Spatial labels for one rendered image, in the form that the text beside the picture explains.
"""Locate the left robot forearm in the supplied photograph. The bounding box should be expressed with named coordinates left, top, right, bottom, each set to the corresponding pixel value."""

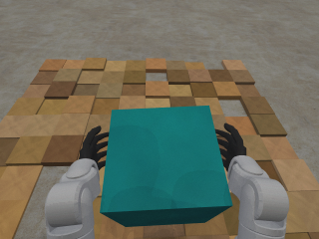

left=44, top=158, right=101, bottom=239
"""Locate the robot right hand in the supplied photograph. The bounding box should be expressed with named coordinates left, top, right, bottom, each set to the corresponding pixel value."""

left=215, top=123, right=247, bottom=172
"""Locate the robot left hand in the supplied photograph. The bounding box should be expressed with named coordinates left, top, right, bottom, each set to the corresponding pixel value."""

left=79, top=125, right=109, bottom=170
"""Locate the carton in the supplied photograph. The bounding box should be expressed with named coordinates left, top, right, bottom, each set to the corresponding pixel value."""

left=100, top=106, right=233, bottom=227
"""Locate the right robot forearm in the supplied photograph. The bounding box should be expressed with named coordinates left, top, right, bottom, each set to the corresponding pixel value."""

left=227, top=155, right=289, bottom=239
